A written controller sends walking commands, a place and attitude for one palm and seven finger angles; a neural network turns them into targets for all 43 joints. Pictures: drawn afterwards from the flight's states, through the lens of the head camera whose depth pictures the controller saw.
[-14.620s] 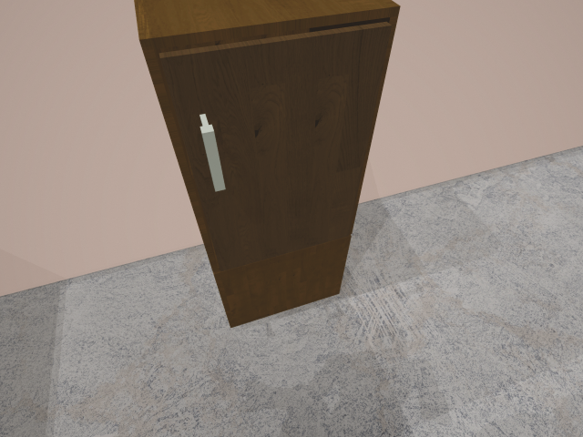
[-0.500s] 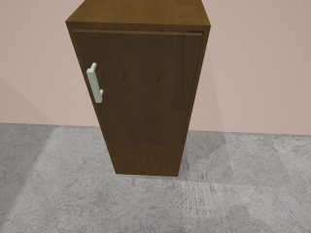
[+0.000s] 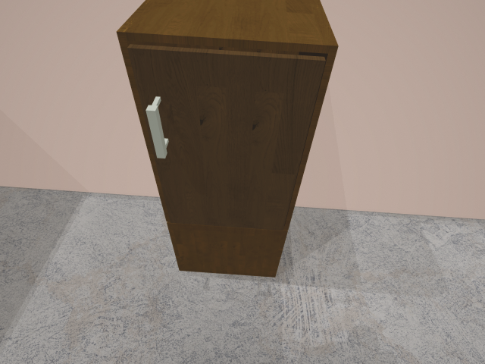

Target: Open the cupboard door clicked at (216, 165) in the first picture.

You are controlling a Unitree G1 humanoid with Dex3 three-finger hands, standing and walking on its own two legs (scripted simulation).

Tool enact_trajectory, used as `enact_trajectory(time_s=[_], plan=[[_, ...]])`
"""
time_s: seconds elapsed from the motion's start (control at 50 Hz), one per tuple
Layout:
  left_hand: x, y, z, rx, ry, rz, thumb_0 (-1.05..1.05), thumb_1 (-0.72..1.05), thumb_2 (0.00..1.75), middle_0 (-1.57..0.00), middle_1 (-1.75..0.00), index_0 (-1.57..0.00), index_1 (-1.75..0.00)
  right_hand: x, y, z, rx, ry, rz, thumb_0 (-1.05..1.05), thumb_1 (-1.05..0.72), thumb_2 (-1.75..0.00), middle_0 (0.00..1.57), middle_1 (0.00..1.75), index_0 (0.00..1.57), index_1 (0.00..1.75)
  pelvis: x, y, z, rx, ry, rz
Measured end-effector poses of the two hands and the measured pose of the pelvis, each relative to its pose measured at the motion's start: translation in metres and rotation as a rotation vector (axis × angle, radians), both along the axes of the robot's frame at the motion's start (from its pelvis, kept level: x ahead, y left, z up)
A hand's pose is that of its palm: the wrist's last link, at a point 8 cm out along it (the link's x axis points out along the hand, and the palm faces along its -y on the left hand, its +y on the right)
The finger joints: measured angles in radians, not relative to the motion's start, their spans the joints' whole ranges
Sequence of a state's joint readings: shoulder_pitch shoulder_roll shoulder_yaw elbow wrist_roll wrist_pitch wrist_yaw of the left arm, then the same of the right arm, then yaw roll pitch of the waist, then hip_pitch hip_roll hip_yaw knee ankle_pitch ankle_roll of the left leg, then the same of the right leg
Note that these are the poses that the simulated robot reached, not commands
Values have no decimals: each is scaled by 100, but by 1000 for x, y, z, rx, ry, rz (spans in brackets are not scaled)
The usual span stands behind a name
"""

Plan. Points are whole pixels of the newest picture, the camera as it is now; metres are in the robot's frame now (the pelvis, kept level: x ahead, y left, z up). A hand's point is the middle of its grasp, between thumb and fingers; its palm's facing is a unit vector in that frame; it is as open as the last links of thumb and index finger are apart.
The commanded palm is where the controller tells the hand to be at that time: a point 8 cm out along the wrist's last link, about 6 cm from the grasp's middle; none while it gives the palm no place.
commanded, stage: look again from close up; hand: left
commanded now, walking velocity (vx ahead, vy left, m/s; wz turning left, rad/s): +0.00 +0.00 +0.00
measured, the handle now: (159, 128) +0.58 +0.23 +0.06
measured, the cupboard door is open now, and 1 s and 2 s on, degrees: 0 0 0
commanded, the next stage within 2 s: shuffle to correct the standing spot in 0.32 s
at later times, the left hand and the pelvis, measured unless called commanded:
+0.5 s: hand out of the picture -0.01 +0.15 -0.18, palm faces +0.04 -0.99 -0.14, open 7.3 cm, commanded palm none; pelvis +0.01 +0.00 +0.00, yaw +0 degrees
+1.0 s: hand out of the picture +0.03 +0.19 -0.18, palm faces +0.04 -0.98 -0.19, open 7.3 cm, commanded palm none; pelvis +0.02 +0.02 +0.00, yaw +0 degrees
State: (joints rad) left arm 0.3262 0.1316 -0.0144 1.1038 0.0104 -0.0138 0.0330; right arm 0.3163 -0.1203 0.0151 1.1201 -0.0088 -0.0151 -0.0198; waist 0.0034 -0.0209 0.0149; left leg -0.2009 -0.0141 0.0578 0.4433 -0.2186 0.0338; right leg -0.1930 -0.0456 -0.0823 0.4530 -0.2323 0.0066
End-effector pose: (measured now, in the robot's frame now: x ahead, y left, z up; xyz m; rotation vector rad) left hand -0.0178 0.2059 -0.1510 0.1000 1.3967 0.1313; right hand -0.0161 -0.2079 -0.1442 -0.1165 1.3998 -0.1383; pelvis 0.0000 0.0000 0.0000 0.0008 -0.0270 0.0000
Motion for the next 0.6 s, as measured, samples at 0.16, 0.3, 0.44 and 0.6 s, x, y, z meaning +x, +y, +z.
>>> enact_trajectory(time_s=[0.16,0.3,0.44,0.6], plan=[[-6,-2,0,-5,21,11,0,91,90,-20,-30,-20,-30,2,1,0,-4,4,-3,1,-91,-90,20,29,20,30,2,1,0,-1,2,-2],[-6,-3,0,-8,24,13,0,91,90,-20,-30,-20,-30,5,0,1,-10,4,-3,1,-91,-90,20,29,20,30,4,1,1,-1,0,-3],[-2,-3,0,-9,19,14,0,91,90,-20,-30,-20,-30,7,-1,2,-13,7,-2,1,-91,-90,20,29,20,30,6,1,1,-2,2,-2],[1,2,-4,5,18,14,0,91,90,-20,-30,-20,-30,11,1,-4,-5,23,13,0,-91,-90,20,29,20,30,12,5,-4,-15,10,-1]])
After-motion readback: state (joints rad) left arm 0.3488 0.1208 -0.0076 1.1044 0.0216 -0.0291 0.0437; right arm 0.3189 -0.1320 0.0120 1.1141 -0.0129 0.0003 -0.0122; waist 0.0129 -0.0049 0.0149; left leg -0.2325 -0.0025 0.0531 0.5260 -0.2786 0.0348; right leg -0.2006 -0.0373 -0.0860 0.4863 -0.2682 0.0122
